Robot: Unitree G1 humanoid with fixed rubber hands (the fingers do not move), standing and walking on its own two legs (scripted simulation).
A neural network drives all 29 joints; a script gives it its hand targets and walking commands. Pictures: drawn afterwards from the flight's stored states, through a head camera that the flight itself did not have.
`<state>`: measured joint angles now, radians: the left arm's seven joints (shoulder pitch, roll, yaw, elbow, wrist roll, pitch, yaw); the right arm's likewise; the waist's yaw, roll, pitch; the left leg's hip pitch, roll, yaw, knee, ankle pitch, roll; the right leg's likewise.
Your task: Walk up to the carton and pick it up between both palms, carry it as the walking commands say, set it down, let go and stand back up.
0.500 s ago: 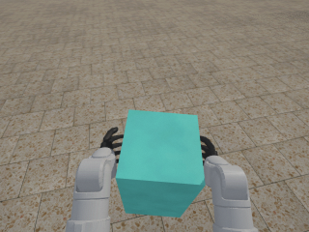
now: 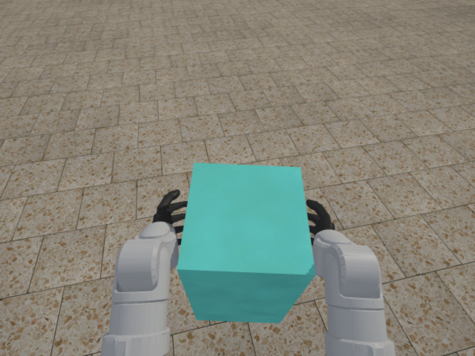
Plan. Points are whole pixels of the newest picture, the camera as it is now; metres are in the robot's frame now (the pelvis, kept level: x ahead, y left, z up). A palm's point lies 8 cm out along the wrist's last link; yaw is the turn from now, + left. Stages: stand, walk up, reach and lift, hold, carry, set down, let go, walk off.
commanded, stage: carry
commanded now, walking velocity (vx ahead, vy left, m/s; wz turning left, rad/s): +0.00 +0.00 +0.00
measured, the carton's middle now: (242, 253) +0.30 +0.00 +0.02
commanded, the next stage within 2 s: none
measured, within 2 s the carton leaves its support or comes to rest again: neither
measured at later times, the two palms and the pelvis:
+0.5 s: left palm (156, 257) +0.27 +0.14 +0.07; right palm (321, 282) +0.23 -0.12 +0.07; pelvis -0.04 +0.04 -0.01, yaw -6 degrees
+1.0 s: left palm out of the picture +0.11 +0.09 +0.08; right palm out of the picture -0.01 -0.13 +0.06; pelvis -0.23 +0.10 -0.01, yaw -22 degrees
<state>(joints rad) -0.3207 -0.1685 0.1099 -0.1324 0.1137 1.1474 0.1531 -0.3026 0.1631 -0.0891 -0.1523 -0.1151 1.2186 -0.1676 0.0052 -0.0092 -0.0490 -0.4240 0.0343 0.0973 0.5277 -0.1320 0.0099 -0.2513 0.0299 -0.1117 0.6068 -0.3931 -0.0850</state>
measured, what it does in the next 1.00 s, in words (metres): walks backwards, turning right: right foot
